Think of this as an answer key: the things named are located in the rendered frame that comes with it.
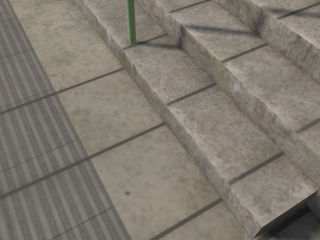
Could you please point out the stairs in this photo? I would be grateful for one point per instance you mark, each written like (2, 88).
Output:
(238, 84)

